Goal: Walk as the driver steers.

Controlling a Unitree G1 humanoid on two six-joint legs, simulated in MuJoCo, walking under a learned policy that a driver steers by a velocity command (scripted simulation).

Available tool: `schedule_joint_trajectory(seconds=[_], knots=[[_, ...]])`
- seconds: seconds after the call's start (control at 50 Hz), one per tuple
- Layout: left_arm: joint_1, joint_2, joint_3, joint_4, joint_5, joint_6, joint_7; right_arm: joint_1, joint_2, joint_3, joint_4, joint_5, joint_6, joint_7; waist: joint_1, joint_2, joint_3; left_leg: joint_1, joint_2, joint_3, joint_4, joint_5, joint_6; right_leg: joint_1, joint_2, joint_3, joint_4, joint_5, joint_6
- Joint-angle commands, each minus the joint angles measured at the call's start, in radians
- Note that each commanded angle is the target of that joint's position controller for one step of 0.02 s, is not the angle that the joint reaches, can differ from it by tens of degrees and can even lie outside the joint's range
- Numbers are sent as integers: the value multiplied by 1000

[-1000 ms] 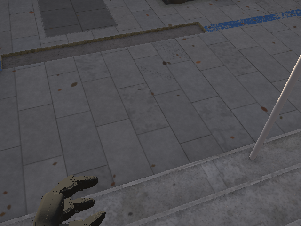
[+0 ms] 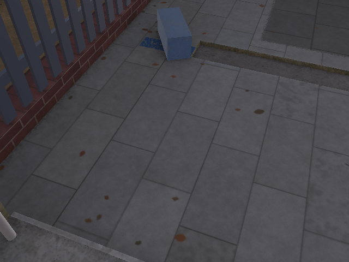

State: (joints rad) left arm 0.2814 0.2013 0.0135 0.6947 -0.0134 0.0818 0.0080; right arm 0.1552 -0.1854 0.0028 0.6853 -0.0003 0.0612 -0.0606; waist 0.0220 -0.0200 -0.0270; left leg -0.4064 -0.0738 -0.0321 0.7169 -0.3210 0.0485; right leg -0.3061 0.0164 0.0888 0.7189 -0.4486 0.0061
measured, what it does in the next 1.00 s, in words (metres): steps to the right, turning right: left foot, then right foot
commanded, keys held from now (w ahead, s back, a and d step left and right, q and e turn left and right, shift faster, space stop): e+shift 0.52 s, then shift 0.08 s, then w+shift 0.20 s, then w+q+shift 0.20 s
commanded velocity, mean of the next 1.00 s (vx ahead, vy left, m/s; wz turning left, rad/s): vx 0.22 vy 0.00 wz -0.53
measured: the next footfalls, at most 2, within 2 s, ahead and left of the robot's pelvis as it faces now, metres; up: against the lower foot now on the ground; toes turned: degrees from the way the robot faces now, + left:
left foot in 0.34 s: +0.10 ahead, +0.07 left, +0.00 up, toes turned -25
right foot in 0.86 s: +0.01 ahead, -0.18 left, +0.00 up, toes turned -37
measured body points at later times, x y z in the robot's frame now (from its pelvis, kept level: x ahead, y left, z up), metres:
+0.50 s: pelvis +0.03 +0.01 +0.02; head +0.06 +0.02 +0.47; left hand +0.30 +0.20 -0.07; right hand +0.05 -0.29 -0.07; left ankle +0.07 +0.08 -0.71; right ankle -0.05 -0.13 -0.58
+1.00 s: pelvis +0.08 -0.10 +0.00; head +0.10 -0.13 +0.45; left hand +0.32 +0.03 -0.10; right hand +0.01 -0.38 -0.13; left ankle +0.16 +0.04 -0.64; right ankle -0.03 -0.15 -0.71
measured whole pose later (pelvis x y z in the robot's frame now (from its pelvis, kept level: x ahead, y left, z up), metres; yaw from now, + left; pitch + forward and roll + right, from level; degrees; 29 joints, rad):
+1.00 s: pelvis +0.08 -0.10 +0.00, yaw -32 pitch +5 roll -1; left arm 0.29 0.20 0.02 0.64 -0.01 -0.07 -0.04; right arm 0.32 -0.29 -0.05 0.71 0.04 -0.03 0.01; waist -0.02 0.05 -0.04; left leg -0.67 0.01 -0.13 1.24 -0.26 0.04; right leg -0.33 0.00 -0.09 0.73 -0.49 -0.03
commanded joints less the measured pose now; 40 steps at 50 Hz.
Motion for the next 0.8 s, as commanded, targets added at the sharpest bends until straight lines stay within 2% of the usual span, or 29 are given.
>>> schedule_joint_trajectory(seconds=[0.02, 0.04, 0.06, 0.08, 0.1, 0.12, 0.14, 0.18, 0.22, 0.28, 0.32, 0.34, 0.36, 0.38, 0.4, 0.42, 0.44, 0.46, 0.48, 0.5, 0.54, 0.58, 0.6, 0.62, 0.64, 0.68, 0.72, 0.76, 0.8], knots=[[-47, 237, 72, -142, -5, -30, -1, -64, -142, -65, -113, 1, -11, -5, -28, -210, 2, -82, -6, 8, 138, 28, -21, 10, -183, 451, -304, 560, -249], [25, 240, 74, -133, 6, -27, 7, -172, -137, -70, -144, 5, -18, -5, 29, -254, 32, -303, -68, -11, 271, -231, -58, 161, -258, 595, -374, 594, -325], [90, 230, 70, -129, 15, -31, 17, -203, -121, -72, -150, 1, -23, -2, 51, -192, 10, -424, -66, -92, 423, -323, -74, 275, -271, 644, -358, 594, -348], [86, 243, 76, -129, 9, -27, 27, -179, -110, -73, -141, -5, -24, 4, 27, -129, 3, -506, -48, -128, 510, -308, -89, 339, -258, 595, -304, 629, -336], [53, 240, 78, -141, -10, -13, 38, -160, -103, -68, -135, -14, -20, 10, 10, -89, 12, -541, -27, -124, 409, -253, -92, 368, -209, 495, -272, 649, -287], [25, 227, 78, -151, -25, 4, 46, -177, -96, -64, -136, -15, -23, 16, 11, -77, -11, -482, -14, -116, 287, -189, -95, 349, -166, 431, -253, 645, -244], [10, 227, 79, -156, -29, 18, 48, -194, -77, -59, -137, -13, -26, 27, 9, -85, -38, -371, -24, -89, 217, -132, -100, 281, -129, 399, -249, 630, -220], [-21, 212, 77, -166, -16, 33, 40, -187, -58, -49, -132, -16, -36, 53, -3, -108, -93, -169, -51, -39, 208, -27, -104, 140, -98, 381, -244, 665, -204], [-38, 220, 80, -175, -24, 30, 29, -179, -50, -44, -133, -12, -35, 61, -6, -135, -90, -74, -70, -23, 117, -30, -99, 72, -82, 402, -243, 646, -201], [-65, 240, 82, -192, -29, 21, 32, -147, -81, -56, -140, -10, -41, 60, -14, -158, -87, 56, -55, -52, -50, -25, -84, 34, -80, 505, -244, 545, -193], [-121, 217, 68, -213, -37, 16, 41, -34, -120, -80, -113, -3, -51, 53, -69, -147, -105, 295, 8, -60, -265, 143, -50, -81, -51, 524, -177, 427, -153], [-84, 155, 53, -209, -26, 16, 38, 66, -163, -97, -91, -7, -49, 52, -78, -2, -206, 552, 161, -209, -291, 303, 24, -215, 34, 445, 32, 85, -106], [-25, 96, 43, -241, -34, 8, 36, 109, -257, -115, -72, -37, -43, 54, -33, 302, -204, 630, 443, -572, -340, 490, 196, -458, 213, 325, 281, -330, -54], [-14, 216, 82, -227, -20, -19, 31, 100, -236, -117, -71, -32, -57, 54, -23, 230, -153, 535, 534, -659, -375, 464, 282, -550, 135, 282, 513, -280, 15], [-37, 272, 105, -202, -15, -18, 32, 37, -175, -97, -90, -24, -62, 54, -8, 173, -81, 436, 498, -529, -383, 480, 299, -551, 90, 220, 638, -190, 46], [-20, 293, 118, -175, -6, 3, 39, -34, -141, -82, -105, -12, -58, 52, 21, 126, -35, 354, 421, -387, -389, 427, 262, -526, 50, 176, 684, -98, 63], [-18, 293, 123, -157, 2, 20, 46, -78, -122, -76, -116, 0, -53, 45, 30, 95, -17, 287, 370, -297, -391, 407, 229, -493, 35, 142, 745, -20, 66], [-21, 263, 114, -157, -2, 30, 43, -94, -123, -72, -113, -1, -48, 37, 38, 71, -5, 222, 335, -215, -382, 453, 213, -460, 27, 105, 801, 44, 69], [-28, 233, 105, -161, -11, 36, 40, -94, -131, -72, -106, -10, -43, 32, 42, 55, 4, 181, 307, -146, -375, 476, 202, -440, 21, 72, 799, 95, 70], [-39, 211, 95, -169, -19, 38, 38, -75, -141, -73, -95, -10, -40, 29, 38, 63, 14, 184, 298, -107, -374, 458, 195, -455, 10, 54, 752, 131, 69], [-87, 169, 76, -186, -26, 42, 36, -4, -158, -74, -67, -18, -30, 25, -2, 103, 14, 227, 296, -76, -365, 439, 205, -494, -6, 28, 659, 164, 77], [-119, 137, 56, -200, -10, 36, 32, 54, -185, -76, -40, -20, -22, 25, -24, 108, -19, 271, 330, -97, -337, 466, 240, -505, -11, 38, 618, 144, 84], [-122, 118, 44, -206, -5, 33, 25, 47, -202, -76, -39, -23, -19, 27, -15, 110, -45, 275, 330, -71, -319, 460, 242, -473, -21, 26, 587, 143, 88], [-110, 116, 39, -199, -13, 26, 18, 49, -202, -74, -39, -18, -21, 34, -18, 104, -71, 255, 325, -57, -348, 228, 230, -431, -39, 12, 512, 158, 80], [-106, 114, 37, -191, -21, 20, 9, 72, -220, -80, -33, -5, -25, 43, -33, 124, -71, 228, 323, -74, -387, -49, 216, -407, -48, -10, 447, 162, 65], [-128, 130, 42, -189, -35, 0, -5, 128, -258, -94, -9, 14, -39, 59, -66, 159, -8, 190, 351, -152, -471, -310, 204, -408, -53, -30, 349, 125, 34], [-210, 121, 32, -218, -38, -36, -13, 114, -254, -95, -13, 16, -63, 61, -85, 151, 61, 195, 374, -157, -476, -283, 197, -419, -67, -37, 234, 100, 15], [-239, 108, 24, -229, -34, -68, -20, 123, -255, -96, -8, 23, -76, 55, -100, 140, 58, 201, 388, -132, -445, -242, 196, -358, -74, -66, 132, 34, -1], [-215, 93, 17, -227, -38, -91, -31, 132, -268, -94, -2, 29, -80, 55, -87, 153, 47, 155, 385, -98, -405, -202, 188, -217, -58, -117, 25, -40, -26]])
